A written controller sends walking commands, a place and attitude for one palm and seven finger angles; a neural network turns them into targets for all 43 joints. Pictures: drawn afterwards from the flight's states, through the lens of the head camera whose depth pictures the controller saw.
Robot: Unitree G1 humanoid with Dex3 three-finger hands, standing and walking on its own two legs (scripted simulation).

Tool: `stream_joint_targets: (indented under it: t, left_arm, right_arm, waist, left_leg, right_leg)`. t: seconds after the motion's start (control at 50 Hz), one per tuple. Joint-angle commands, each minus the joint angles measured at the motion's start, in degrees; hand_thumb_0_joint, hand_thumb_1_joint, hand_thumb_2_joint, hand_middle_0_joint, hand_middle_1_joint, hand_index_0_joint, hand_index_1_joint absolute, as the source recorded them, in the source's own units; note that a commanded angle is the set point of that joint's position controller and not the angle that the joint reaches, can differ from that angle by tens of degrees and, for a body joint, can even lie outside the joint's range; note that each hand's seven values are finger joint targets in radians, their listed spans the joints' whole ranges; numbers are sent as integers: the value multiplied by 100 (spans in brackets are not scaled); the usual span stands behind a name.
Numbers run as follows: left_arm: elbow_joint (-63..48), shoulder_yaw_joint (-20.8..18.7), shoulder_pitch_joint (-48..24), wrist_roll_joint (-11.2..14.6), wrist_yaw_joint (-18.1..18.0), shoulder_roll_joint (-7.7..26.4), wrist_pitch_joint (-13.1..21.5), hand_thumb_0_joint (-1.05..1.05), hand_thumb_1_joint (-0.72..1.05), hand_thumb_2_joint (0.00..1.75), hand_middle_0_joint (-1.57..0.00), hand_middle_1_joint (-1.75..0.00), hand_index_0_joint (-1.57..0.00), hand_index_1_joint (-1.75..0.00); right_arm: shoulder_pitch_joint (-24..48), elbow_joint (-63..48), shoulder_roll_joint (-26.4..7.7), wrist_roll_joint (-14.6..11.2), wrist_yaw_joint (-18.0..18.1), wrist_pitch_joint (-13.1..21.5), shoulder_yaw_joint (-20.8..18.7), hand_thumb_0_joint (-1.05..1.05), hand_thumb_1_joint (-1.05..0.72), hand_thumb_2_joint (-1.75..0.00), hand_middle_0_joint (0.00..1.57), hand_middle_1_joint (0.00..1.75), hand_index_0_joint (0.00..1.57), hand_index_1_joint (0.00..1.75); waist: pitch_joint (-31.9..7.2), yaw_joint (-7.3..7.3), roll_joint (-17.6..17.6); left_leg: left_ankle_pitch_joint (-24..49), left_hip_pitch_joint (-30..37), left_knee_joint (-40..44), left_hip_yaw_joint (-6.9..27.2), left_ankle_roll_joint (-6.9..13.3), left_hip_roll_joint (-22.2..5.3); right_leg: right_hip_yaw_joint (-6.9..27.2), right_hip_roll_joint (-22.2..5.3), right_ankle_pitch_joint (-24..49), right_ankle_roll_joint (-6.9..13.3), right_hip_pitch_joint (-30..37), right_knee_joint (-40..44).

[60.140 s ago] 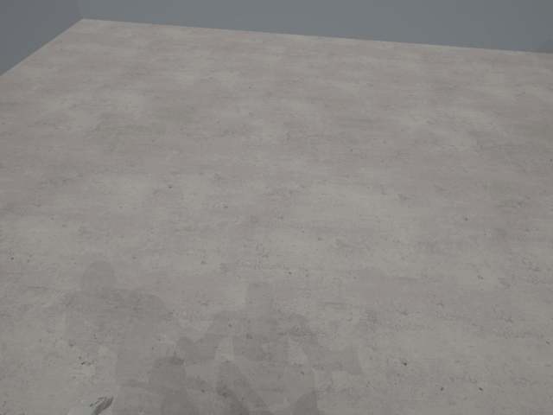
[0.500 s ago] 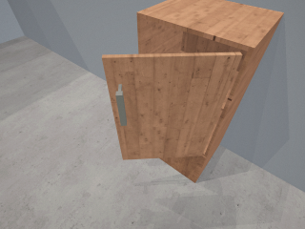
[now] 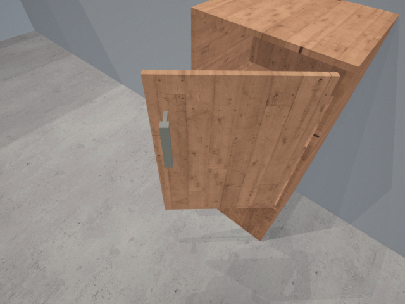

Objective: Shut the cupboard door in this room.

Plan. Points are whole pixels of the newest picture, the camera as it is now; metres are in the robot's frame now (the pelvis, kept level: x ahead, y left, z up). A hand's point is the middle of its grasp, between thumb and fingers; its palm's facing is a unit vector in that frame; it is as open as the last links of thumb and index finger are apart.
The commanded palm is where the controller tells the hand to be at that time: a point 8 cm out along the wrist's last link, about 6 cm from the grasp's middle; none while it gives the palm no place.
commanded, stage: come to a stop and stand still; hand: left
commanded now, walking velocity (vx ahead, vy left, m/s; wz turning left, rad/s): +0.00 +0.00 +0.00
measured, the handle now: (167, 140) +0.48 +0.12 +0.02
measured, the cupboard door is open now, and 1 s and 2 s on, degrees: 42 42 42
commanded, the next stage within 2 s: look again from close up in 0.62 s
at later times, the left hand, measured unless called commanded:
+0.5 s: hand out of the picture +0.09 +0.17 -0.17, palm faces -0.01 -0.98 -0.22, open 7.4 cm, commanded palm none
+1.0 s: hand out of the picture +0.08 +0.16 -0.17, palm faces +0.00 -0.97 -0.23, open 7.4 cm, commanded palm none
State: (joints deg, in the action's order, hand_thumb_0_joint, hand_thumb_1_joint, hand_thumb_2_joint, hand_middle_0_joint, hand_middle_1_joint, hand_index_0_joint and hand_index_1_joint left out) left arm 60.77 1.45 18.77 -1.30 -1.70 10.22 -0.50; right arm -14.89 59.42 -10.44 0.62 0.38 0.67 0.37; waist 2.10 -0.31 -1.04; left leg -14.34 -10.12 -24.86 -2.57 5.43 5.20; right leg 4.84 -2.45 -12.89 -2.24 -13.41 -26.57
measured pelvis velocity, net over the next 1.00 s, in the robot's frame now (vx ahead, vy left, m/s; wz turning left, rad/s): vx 0.05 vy -0.03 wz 0.01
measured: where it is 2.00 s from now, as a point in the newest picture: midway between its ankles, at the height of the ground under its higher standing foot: outside the picture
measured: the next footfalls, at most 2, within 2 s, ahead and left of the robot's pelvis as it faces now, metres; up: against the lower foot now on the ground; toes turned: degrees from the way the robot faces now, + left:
none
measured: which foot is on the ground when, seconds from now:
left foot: down 0.00-1.00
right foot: down 0.00-1.00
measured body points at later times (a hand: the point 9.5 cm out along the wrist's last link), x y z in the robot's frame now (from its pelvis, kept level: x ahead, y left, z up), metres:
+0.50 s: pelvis +0.04 -0.02 +0.00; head +0.06 -0.01 +0.45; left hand +0.10 +0.22 -0.16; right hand +0.09 -0.26 -0.15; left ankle -0.01 +0.06 -0.74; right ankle +0.02 -0.16 -0.74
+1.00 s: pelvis +0.05 -0.03 +0.00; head +0.07 -0.02 +0.45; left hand +0.09 +0.21 -0.16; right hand +0.08 -0.27 -0.15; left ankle -0.01 +0.06 -0.74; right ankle +0.02 -0.16 -0.74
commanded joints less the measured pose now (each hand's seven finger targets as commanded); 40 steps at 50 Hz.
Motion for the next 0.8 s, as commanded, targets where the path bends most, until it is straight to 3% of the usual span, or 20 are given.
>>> stream_joint_targets:
  t: [0.0,0.06,0.14,0.66,0.78]
  left_arm:
    - [-258,-148,90,38,-64,630,171,0,90,90,-20,-30,-20,-30]
    - [-229,-164,68,48,-85,658,175,0,90,90,-20,-30,-20,-30]
    - [-242,-185,-1,49,-99,695,174,0,90,90,-20,-30,-20,-30]
    - [-472,-268,-497,87,-87,941,153,0,90,90,-20,-30,-20,-30]
    - [-434,-255,-531,89,-77,957,140,0,90,90,-20,-30,-20,-30]
  right_arm:
    - [-128,-205,-737,-31,106,167,-136,0,-90,-90,20,30,20,30]
    - [-103,-162,-726,-37,135,186,-142,0,-90,-90,20,30,20,30]
    - [-64,-116,-697,-30,158,184,-149,0,-90,-90,20,30,20,30]
    - [79,41,-829,-5,197,154,-150,0,-90,-90,20,30,20,30]
    - [84,88,-855,-11,193,141,-133,0,-90,-90,20,30,20,30]
  waist:
    - [-66,38,75]
    - [-128,43,145]
    - [-148,38,104]
    - [-280,23,142]
    - [-166,20,143]
  left_leg:
    - [637,-61,639,911,-162,-1006]
    - [1379,117,403,782,-183,-989]
    - [1753,191,257,732,-198,-984]
    - [2160,423,271,716,-273,-1035]
    - [1866,378,380,723,-277,-1044]
  right_leg:
    - [175,-231,624,399,130,171]
    - [164,-255,1010,380,202,109]
    - [153,-269,1355,399,303,40]
    - [124,-302,1832,478,668,66]
    - [137,-300,1578,470,640,168]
